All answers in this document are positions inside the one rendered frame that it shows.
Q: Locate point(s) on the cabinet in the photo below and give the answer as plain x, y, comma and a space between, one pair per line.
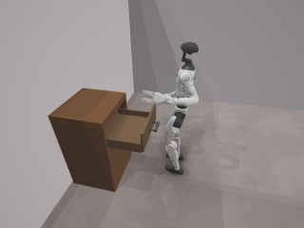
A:
79, 126

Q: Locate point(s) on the robot right shin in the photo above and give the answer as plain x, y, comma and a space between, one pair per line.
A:
178, 141

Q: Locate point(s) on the robot left upper arm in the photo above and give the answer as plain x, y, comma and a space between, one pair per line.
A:
186, 79

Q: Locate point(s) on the left robot foot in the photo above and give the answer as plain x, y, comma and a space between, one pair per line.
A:
171, 168

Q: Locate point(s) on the robot right forearm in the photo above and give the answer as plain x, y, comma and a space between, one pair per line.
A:
172, 94

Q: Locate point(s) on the robot left hand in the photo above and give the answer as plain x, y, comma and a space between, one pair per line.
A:
155, 98

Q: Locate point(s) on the robot left forearm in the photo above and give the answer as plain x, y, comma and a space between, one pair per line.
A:
180, 101

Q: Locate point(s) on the handle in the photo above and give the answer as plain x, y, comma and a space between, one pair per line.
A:
157, 123

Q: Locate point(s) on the drawer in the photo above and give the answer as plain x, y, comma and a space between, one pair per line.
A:
129, 130

